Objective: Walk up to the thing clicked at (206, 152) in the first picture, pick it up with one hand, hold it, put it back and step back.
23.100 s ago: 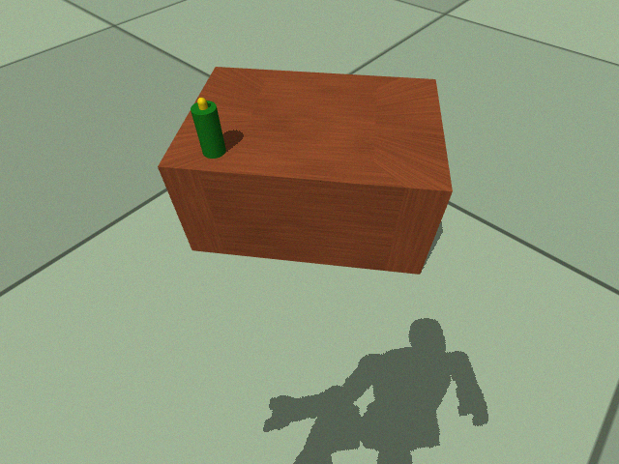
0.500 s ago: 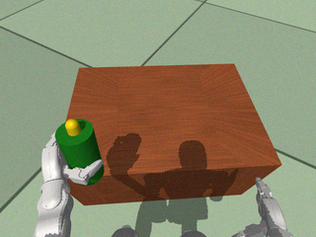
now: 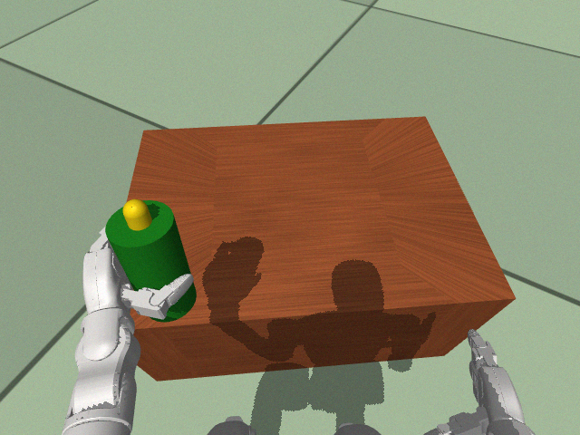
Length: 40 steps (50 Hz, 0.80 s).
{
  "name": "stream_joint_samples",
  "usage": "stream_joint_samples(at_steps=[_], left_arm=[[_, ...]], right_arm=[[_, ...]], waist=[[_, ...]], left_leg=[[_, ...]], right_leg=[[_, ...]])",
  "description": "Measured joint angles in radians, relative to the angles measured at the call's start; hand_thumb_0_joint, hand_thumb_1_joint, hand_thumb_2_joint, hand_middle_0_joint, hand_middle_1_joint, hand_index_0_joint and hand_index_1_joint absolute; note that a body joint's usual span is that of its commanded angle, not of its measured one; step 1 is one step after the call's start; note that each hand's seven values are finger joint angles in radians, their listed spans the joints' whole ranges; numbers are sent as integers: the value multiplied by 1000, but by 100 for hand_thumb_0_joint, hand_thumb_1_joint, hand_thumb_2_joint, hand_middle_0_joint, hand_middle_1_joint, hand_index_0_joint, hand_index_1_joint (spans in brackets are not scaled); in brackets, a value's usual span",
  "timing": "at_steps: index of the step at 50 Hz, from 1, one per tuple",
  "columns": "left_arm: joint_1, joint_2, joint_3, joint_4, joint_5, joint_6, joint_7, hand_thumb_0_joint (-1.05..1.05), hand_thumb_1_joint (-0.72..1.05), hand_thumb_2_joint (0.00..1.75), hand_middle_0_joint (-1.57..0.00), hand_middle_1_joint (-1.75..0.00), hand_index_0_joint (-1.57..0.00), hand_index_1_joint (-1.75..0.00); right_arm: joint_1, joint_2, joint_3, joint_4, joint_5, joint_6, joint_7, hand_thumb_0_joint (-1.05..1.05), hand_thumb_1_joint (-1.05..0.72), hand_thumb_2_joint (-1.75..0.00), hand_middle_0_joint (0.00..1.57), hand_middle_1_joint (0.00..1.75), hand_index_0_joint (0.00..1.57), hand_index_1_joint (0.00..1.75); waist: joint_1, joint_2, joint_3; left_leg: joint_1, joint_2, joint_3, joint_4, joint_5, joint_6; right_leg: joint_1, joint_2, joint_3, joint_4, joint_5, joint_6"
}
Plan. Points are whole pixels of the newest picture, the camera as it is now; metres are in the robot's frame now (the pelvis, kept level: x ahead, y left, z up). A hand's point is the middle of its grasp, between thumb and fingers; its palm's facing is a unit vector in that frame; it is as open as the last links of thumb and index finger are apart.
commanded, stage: hold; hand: left
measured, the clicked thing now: (154, 257) +0.33 +0.17 +0.07
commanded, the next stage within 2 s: crouch in 0.12 s
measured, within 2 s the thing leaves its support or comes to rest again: neither
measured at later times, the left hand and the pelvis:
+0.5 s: hand (151, 274) +0.33 +0.19 +0.03, palm faces +0.23 -0.97 -0.01, open 10.9 cm; pelvis +0.00 +0.00 -0.01, yaw +1 degrees
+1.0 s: hand (154, 264) +0.40 +0.22 -0.07, palm faces +0.26 -0.97 -0.03, open 10.9 cm; pelvis +0.00 +0.00 -0.05, yaw +0 degrees
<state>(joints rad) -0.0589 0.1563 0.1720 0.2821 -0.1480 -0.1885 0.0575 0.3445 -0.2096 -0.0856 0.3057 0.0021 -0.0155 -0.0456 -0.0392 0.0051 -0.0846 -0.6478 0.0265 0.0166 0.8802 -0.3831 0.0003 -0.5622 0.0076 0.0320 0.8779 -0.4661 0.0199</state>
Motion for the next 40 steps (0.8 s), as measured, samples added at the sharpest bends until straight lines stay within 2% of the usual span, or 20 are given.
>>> stream_joint_samples(at_steps=[4,10,19,23,27,32,40], left_arm=[[34,-1,7,-7,0,-3,2,-2,-49,113,-71,-104,-66,-101],[83,2,-3,-33,6,-29,6,-2,-49,113,-71,-104,-66,-101],[62,14,-11,-2,6,-50,-4,-2,-50,114,-71,-104,-66,-101],[1,21,11,74,-1,-79,-18,-2,-50,114,-71,-104,-66,-102],[-84,29,53,188,2,-130,-23,-2,-51,114,-71,-104,-66,-101],[-182,65,109,339,20,-195,-18,-2,-51,114,-71,-103,-67,-101],[-254,130,153,474,39,-282,-27,-2,-50,114,-71,-103,-67,-101]], right_arm=[[5,-3,-8,1,-3,-3,4,-1,52,-6,5,5,6,5],[-4,0,-4,-3,-7,-11,2,-1,52,-6,5,5,5,5],[-4,1,3,-19,-9,-35,6,-1,52,-6,5,5,6,5],[3,1,6,-30,-7,-34,10,0,52,-6,6,5,6,5],[4,-1,7,-55,-11,-32,23,0,53,-6,6,5,6,5],[4,-16,1,-111,-27,-24,43,-1,54,-6,6,5,6,5],[13,-39,1,-200,-57,-15,66,-1,53,-6,6,5,6,5]], waist=[[0,-5,2],[5,-6,4],[1,-3,-11],[-7,-12,-7],[-21,-26,7],[-52,-43,25],[-100,-55,7]], left_leg=[[-1,2,0,-2,0,-1],[-12,2,-7,11,-7,-2],[-21,-3,-14,22,-12,-1],[-37,-3,-13,30,-11,-1],[-83,-1,-13,53,-10,-1],[-175,3,-14,107,-18,-2],[-315,12,-33,212,-54,-4]], right_leg=[[-2,2,1,-3,1,-1],[-8,2,-6,6,-6,-2],[-12,-1,-14,14,-13,-2],[-29,-2,-13,27,-14,-2],[-78,0,-12,55,-16,-2],[-172,5,-12,112,-26,-3],[-297,16,-29,197,-57,-5]])
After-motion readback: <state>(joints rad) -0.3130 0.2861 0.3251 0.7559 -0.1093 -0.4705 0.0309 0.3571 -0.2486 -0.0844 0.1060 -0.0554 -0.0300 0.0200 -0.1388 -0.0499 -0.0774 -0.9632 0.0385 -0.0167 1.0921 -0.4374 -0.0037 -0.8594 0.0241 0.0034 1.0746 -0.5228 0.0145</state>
